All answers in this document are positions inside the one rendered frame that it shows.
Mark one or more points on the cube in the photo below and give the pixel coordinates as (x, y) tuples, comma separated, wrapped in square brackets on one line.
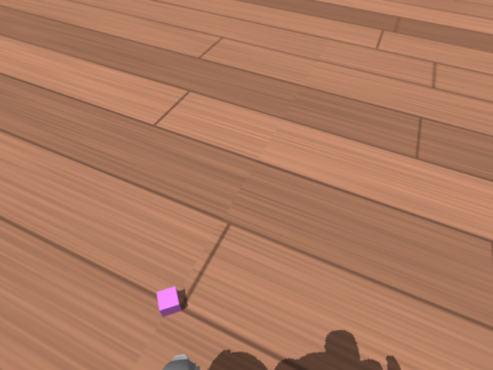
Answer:
[(168, 301)]

